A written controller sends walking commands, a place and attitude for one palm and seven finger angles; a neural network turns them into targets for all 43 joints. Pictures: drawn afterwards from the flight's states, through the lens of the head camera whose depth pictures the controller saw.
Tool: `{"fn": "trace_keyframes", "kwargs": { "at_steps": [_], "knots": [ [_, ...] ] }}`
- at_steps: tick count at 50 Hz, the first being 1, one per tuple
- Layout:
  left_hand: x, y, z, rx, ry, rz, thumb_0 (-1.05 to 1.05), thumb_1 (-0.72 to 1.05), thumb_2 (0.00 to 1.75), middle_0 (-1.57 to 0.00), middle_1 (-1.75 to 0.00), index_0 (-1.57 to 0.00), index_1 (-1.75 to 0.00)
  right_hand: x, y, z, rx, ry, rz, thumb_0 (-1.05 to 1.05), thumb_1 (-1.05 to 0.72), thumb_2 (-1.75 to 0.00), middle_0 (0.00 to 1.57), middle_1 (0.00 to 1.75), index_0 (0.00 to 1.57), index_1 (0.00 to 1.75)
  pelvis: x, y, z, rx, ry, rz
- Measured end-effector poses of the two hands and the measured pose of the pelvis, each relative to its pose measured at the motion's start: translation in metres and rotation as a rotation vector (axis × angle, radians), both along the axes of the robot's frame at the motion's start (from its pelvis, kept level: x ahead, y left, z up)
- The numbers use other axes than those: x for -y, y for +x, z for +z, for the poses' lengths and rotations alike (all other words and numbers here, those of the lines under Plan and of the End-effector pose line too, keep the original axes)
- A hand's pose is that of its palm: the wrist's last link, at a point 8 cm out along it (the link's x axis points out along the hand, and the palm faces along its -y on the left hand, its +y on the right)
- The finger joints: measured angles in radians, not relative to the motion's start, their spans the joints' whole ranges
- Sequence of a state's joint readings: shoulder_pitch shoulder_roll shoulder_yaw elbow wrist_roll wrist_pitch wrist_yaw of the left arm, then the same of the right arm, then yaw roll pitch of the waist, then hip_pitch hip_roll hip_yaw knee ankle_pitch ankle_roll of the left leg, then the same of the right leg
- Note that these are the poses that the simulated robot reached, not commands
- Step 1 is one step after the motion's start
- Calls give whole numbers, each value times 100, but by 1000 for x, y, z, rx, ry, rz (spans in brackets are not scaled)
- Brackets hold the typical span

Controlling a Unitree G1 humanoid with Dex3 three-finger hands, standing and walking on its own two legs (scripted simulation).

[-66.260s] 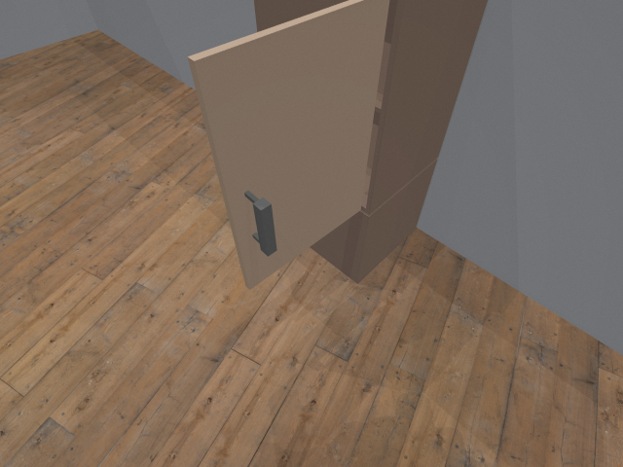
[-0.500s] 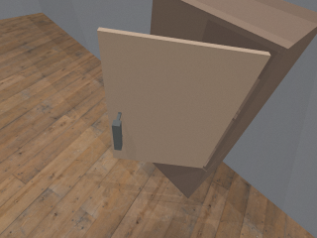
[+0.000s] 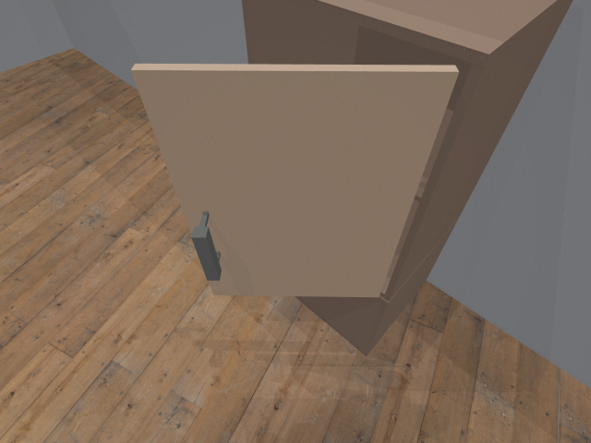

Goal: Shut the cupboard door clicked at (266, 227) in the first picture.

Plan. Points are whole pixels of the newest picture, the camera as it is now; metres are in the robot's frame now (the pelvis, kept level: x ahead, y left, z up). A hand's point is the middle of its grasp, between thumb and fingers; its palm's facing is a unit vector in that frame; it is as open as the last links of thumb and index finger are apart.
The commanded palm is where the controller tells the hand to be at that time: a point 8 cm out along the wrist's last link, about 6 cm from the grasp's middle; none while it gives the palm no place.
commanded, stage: come to a stop and stand still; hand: left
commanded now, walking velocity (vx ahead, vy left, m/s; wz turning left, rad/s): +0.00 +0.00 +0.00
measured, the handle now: (209, 246) +0.48 +0.19 -0.09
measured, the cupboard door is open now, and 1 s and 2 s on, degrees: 42 42 42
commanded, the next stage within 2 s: look again from close up in 1.06 s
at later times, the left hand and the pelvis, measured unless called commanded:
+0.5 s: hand out of the picture +0.00 +0.13 -0.17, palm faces +0.02 -0.98 -0.18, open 7.4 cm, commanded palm none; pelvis +0.00 -0.04 +0.01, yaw +1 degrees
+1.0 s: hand out of the picture +0.02 +0.14 -0.17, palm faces +0.04 -0.98 -0.19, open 7.4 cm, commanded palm none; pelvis +0.03 -0.03 +0.01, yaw +1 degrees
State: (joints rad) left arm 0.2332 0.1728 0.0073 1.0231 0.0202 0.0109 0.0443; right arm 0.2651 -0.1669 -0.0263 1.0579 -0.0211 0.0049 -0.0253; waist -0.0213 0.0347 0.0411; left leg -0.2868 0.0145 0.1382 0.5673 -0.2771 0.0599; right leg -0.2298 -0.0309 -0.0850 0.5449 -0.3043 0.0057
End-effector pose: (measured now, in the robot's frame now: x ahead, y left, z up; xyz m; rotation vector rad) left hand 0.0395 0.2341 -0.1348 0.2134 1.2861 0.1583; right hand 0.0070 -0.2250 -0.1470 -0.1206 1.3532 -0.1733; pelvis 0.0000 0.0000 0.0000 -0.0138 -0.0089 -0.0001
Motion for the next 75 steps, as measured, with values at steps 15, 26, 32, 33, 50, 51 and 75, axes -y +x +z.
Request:
{"fn": "trace_keyframes", "kwargs": {
  "at_steps": [15,26,32,33,50,51,75],
  "knots": [
    [37,-27,6,11,-17,10,1,92,90,-20,-30,-20,-29,29,-1,3,47,23,46,1,-92,-89,20,30,20,30,31,-9,4,21,22,10],
    [58,-48,-2,-88,-74,45,1,91,90,-20,-30,-20,-29,29,-22,9,-76,23,45,1,-91,-89,20,30,20,30,39,2,8,4,18,14],
    [62,-47,-3,-112,-84,55,1,91,90,-20,-30,-20,-29,24,-12,9,-80,26,44,1,-90,-89,20,30,20,30,38,10,9,2,19,11],
    [61,-46,-3,-113,-84,56,1,91,90,-20,-30,-20,-29,23,-9,9,-76,26,44,1,-90,-89,20,30,20,30,38,12,9,3,19,11],
    [48,-21,-2,-89,-63,63,1,91,90,-20,-30,-20,-29,27,27,11,-33,-8,61,2,-92,-89,20,30,20,30,32,29,10,6,23,12],
    [48,-20,-2,-88,-63,63,1,91,90,-20,-29,-20,-29,27,28,11,-32,-9,62,2,-92,-89,20,30,20,30,31,29,10,6,23,12],
    [43,-20,-1,-112,-68,69,1,91,90,-20,-29,-20,-29,18,28,12,-57,-5,59,1,-92,-89,20,30,20,30,25,35,11,6,24,12]
  ]
}}
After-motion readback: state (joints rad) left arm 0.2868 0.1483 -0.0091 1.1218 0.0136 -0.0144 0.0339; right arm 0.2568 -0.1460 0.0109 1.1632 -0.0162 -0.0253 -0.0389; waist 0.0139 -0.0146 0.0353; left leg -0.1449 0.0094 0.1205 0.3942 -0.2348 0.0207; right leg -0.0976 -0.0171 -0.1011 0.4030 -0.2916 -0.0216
